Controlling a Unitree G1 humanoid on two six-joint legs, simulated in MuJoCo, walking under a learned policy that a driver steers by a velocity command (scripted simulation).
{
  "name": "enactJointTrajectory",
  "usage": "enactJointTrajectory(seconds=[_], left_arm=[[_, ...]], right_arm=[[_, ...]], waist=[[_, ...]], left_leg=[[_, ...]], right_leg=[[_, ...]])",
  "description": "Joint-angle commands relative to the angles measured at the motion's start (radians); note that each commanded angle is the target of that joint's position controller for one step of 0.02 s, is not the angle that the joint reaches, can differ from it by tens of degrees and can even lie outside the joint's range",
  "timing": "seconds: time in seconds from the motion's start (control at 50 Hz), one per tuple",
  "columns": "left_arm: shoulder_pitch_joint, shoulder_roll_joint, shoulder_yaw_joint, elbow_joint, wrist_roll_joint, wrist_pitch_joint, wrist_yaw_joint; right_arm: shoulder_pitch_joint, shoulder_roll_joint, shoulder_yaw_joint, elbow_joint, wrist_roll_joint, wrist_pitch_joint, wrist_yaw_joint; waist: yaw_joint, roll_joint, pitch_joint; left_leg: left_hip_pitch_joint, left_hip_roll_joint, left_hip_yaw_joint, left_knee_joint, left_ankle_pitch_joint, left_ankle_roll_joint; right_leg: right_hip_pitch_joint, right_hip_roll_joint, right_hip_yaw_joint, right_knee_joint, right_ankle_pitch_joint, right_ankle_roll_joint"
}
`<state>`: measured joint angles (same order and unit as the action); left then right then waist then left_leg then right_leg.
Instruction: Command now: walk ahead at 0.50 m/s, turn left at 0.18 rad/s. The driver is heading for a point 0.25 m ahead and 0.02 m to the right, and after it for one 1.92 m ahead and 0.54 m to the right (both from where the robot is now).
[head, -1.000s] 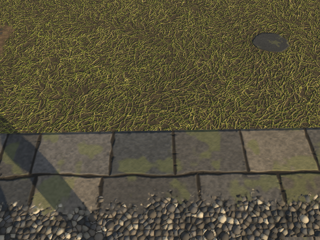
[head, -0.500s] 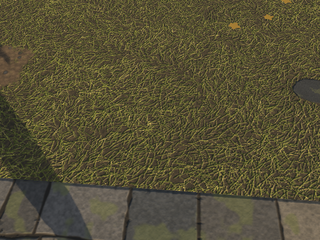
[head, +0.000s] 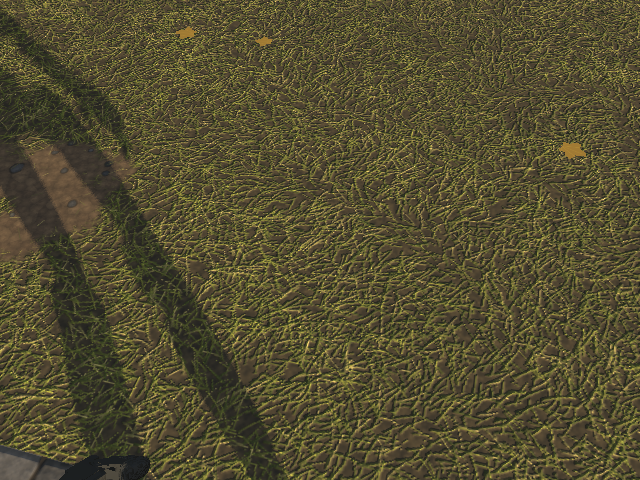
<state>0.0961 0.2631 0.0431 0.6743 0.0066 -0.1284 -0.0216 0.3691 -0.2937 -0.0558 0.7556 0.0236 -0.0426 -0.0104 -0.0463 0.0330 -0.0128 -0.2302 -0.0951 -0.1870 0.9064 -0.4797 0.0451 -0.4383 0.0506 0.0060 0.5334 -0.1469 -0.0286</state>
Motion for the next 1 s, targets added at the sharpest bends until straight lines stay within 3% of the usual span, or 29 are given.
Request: enactJointTrajectory(seconds=[0.02,0.04,0.06,0.08,0.12,0.2,0.3,0.34,0.38,0.4,0.42,0.44,0.46,0.48,0.5,0.54,0.62,0.7,0.8,0.84,0.86,0.88,0.9,0.92,0.94,0.96,0.98,1.0], left_arm=[[0.258,0.143,0.051,0.011,-0.016,0.013,0.005],[0.214,0.129,0.042,0.011,-0.009,0.02,0.002],[0.189,0.111,0.034,0.008,-0.004,0.021,0.0],[0.175,0.105,0.03,0.006,-0.002,0.023,-0.002],[0.178,0.116,0.033,0.012,-0.014,0.023,-0.001],[0.217,0.174,0.052,0.039,-0.028,0.038,0.019],[0.306,0.181,0.055,0.071,-0.039,0.062,0.028],[0.301,0.188,0.058,0.07,-0.039,0.07,0.032],[0.284,0.146,0.046,0.059,-0.031,0.073,0.033],[0.261,0.086,0.025,0.032,-0.015,0.067,0.031],[0.377,0.024,0.005,0.002,-0.036,0.053,0.033],[0.368,0.113,0.024,0.015,-0.051,0.053,0.036],[0.29,0.158,0.039,0.008,-0.05,0.058,0.035],[0.253,0.149,0.041,0.005,-0.042,0.065,0.035],[0.227,0.138,0.043,-0.003,-0.032,0.071,0.032],[0.223,0.103,0.042,-0.012,-0.037,0.088,0.023],[0.151,0.068,0.031,-0.051,-0.025,0.102,0.014],[0.039,0.053,0.019,-0.081,-0.027,0.092,-0.012],[-0.078,0.078,0.025,-0.143,-0.029,0.096,-0.036],[-0.042,0.11,0.042,-0.15,-0.023,0.101,-0.037],[0.055,0.14,0.061,-0.13,-0.021,0.105,-0.035],[0.228,0.197,0.095,-0.081,-0.025,0.11,-0.023],[0.365,0.293,0.124,-0.055,-0.033,0.121,0.001],[0.309,0.367,0.118,-0.088,-0.033,0.104,-0.005],[0.328,0.27,0.096,-0.096,-0.031,0.089,-0.013],[0.291,0.216,0.077,-0.078,-0.023,0.078,-0.014],[0.226,0.18,0.064,-0.083,-0.022,0.073,-0.012],[0.163,0.147,0.052,-0.089,-0.013,0.07,-0.01]], right_arm=[[-0.058,-0.128,-0.016,-0.105,0.003,-0.03,0.004],[-0.12,-0.116,-0.014,-0.127,-0.016,-0.036,0.007],[-0.134,-0.104,-0.017,-0.131,-0.028,-0.04,0.009],[-0.121,-0.087,-0.015,-0.13,-0.028,-0.042,0.011],[-0.112,-0.057,-0.007,-0.13,-0.032,-0.043,0.013],[-0.251,-0.012,0.016,-0.158,-0.034,-0.056,0.017],[-0.367,-0.051,0.004,-0.185,-0.013,-0.073,0.032],[-0.347,-0.075,-0.009,-0.184,-0.01,-0.08,0.032],[-0.211,-0.116,-0.034,-0.153,-0.02,-0.084,0.02],[-0.052,-0.178,-0.052,-0.137,-0.036,-0.083,0.009],[0.028,-0.249,-0.072,-0.108,-0.038,-0.062,0.009],[0.032,-0.176,-0.059,-0.102,-0.027,-0.057,0.014],[-0.003,-0.122,-0.043,-0.104,-0.022,-0.057,0.013],[-0.06,-0.097,-0.033,-0.106,-0.027,-0.057,0.015],[-0.105,-0.068,-0.025,-0.101,-0.032,-0.056,0.018],[-0.148,-0.052,-0.023,-0.088,-0.037,-0.063,0.019],[-0.143,-0.099,-0.043,-0.049,-0.032,-0.075,0.015],[-0.129,-0.139,-0.052,-0.019,-0.025,-0.065,0.007],[-0.078,-0.189,-0.068,0.021,0.0,-0.043,0.006],[-0.078,-0.221,-0.078,0.025,0.009,-0.03,0.002],[-0.086,-0.23,-0.08,0.024,0.013,-0.022,-0.001],[-0.078,-0.206,-0.069,0.021,0.009,-0.019,-0.006],[-0.046,-0.131,-0.04,-0.003,-0.034,-0.024,-0.005],[0.018,-0.037,-0.004,-0.061,-0.048,-0.054,0.007],[-0.111,-0.145,-0.026,-0.068,-0.004,-0.081,0.019],[-0.143,-0.159,-0.028,-0.073,0.023,-0.092,0.024],[-0.141,-0.143,-0.023,-0.054,0.008,-0.093,0.017],[-0.136,-0.142,-0.027,-0.039,-0.01,-0.085,0.012]], waist=[[0.132,-0.121,-0.078],[0.109,-0.083,0.0],[0.083,-0.086,0.026],[0.061,-0.11,0.026],[0.045,-0.135,0.007],[0.081,-0.119,0.009],[0.113,-0.13,0.011],[0.083,-0.143,0.007],[0.006,-0.135,-0.056],[-0.069,-0.033,-0.179],[-0.032,0.27,-0.299],[-0.045,0.218,-0.24],[-0.053,0.13,-0.126],[-0.028,0.073,-0.066],[-0.005,0.063,-0.015],[0.032,0.1,0.022],[0.038,0.048,0.042],[0.003,0.028,0.056],[-0.018,0.027,0.089],[0.021,0.053,0.045],[0.083,0.051,-0.014],[0.166,0.025,-0.103],[0.194,-0.16,-0.196],[0.083,-0.328,-0.324],[0.17,-0.177,-0.324],[0.15,-0.15,-0.187],[0.108,-0.067,-0.118],[0.072,-0.065,-0.074]], left_leg=[[-0.573,0.095,0.027,0.391,0.031,-0.013],[-0.566,0.129,0.065,0.329,0.093,-0.012],[-0.524,0.159,0.074,0.264,0.137,-0.014],[-0.476,0.169,0.087,0.218,0.156,-0.02],[-0.434,0.17,0.121,0.115,0.162,-0.04],[-0.329,0.139,0.15,-0.189,0.355,-0.075],[-0.21,0.092,0.129,-0.379,0.471,-0.079],[-0.13,0.091,0.126,-0.432,0.438,-0.057],[0.099,0.126,0.12,-0.48,0.408,-0.01],[0.33,0.297,-0.035,-0.469,0.368,0.054],[0.594,0.512,-0.415,-0.534,0.183,0.198],[0.548,0.52,-0.527,-0.591,0.002,0.205],[0.447,0.482,-0.398,-0.606,0.02,0.173],[0.34,0.438,-0.279,-0.627,0.132,0.152],[0.254,0.4,-0.192,-0.655,0.224,0.147],[0.141,0.361,-0.06,-0.709,0.337,0.137],[0.118,0.367,0.088,-0.754,0.506,0.157],[0.133,0.346,0.226,-0.755,0.545,0.126],[0.246,0.385,0.3,-0.706,0.601,0.085],[0.282,0.383,0.342,-0.578,0.904,0.062],[0.27,0.363,0.374,-0.427,1.051,0.045],[0.164,0.324,0.401,-0.205,1.051,0.013],[-0.119,0.262,0.41,0.143,0.559,-0.037],[-0.477,0.064,0.225,0.425,-0.145,-0.079],[-0.578,0.106,0.088,0.49,-0.088,-0.061],[-0.62,0.154,0.113,0.445,0.016,-0.039],[-0.562,0.204,0.121,0.37,0.102,-0.034],[-0.491,0.237,0.124,0.3,0.155,-0.039]], right_leg=[[0.572,-0.381,0.586,-0.242,-0.282,-0.227],[0.45,-0.336,0.502,-0.273,-0.185,-0.22],[0.375,-0.298,0.445,-0.295,-0.086,-0.212],[0.326,-0.265,0.405,-0.312,-0.011,-0.208],[0.291,-0.235,0.343,-0.328,0.11,-0.22],[0.221,-0.194,0.241,-0.333,0.183,-0.203],[0.242,-0.212,0.299,-0.276,0.082,-0.169],[0.253,-0.221,0.341,-0.228,0.042,-0.145],[0.191,-0.153,0.317,-0.079,0.066,-0.095],[0.066,-0.089,0.239,0.194,-0.05,-0.054],[-0.246,0.015,0.107,0.496,-0.402,-0.004],[-0.371,-0.047,0.137,0.659,-0.425,0.008],[-0.403,-0.08,0.14,0.713,-0.337,0.01],[-0.372,-0.109,0.12,0.709,-0.265,0.018],[-0.352,-0.13,0.116,0.676,-0.216,0.022],[-0.283,-0.164,0.104,0.634,-0.167,0.028],[-0.299,-0.174,0.09,0.506,-0.048,0.05],[-0.238,-0.161,0.041,0.276,0.144,0.032],[-0.206,-0.133,-0.022,0.131,0.077,-0.023],[-0.1,-0.074,-0.08,0.11,-0.028,-0.064],[0.04,-0.026,-0.113,0.076,-0.035,-0.091],[0.298,0.017,-0.111,0.038,0.012,-0.129],[0.6,-0.168,0.177,0.027,0.063,-0.202],[0.821,-0.373,0.768,-0.151,-0.195,-0.387],[0.804,-0.377,0.786,-0.242,-0.277,-0.353],[0.689,-0.36,0.622,-0.244,-0.202,-0.305],[0.54,-0.321,0.495,-0.237,-0.082,-0.268],[0.418,-0.286,0.396,-0.245,0.05,-0.243]])
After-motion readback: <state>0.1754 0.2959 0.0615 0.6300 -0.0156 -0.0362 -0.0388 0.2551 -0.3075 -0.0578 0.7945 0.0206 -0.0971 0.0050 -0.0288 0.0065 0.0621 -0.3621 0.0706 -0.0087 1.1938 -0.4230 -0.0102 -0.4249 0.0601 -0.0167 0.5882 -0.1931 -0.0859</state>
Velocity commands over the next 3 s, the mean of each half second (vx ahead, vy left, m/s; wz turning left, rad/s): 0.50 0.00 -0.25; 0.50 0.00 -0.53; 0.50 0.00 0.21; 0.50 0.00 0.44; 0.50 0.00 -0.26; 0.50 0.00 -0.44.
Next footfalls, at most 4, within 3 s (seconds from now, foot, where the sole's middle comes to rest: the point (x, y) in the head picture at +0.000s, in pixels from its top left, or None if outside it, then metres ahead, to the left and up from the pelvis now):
0.40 left None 0.36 0.12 -0.76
0.88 right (436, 449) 0.54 -0.22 -0.76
1.46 left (390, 299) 0.92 -0.17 -0.76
1.92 right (475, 229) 1.14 -0.43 -0.76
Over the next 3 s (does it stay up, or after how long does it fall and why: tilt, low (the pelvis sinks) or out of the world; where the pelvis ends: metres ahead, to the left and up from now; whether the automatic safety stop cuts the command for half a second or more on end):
stays up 1.51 -0.46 0.00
